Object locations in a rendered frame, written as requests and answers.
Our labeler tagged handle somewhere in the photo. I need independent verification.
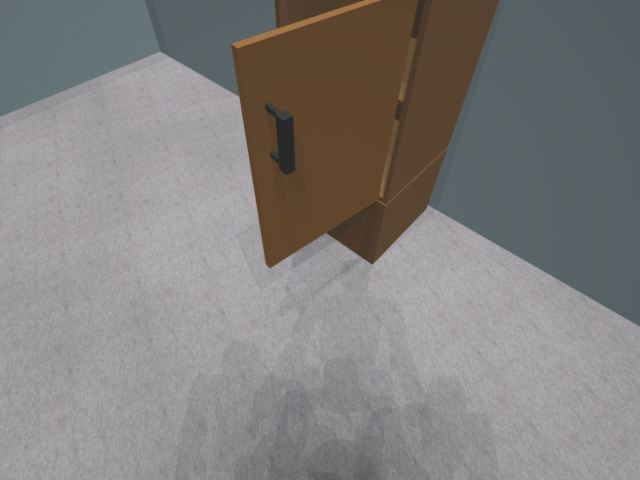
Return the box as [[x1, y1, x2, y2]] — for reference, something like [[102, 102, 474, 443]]
[[265, 102, 295, 175]]

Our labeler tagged cupboard door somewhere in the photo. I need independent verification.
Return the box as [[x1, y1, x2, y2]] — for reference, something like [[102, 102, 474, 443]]
[[231, 0, 418, 268]]

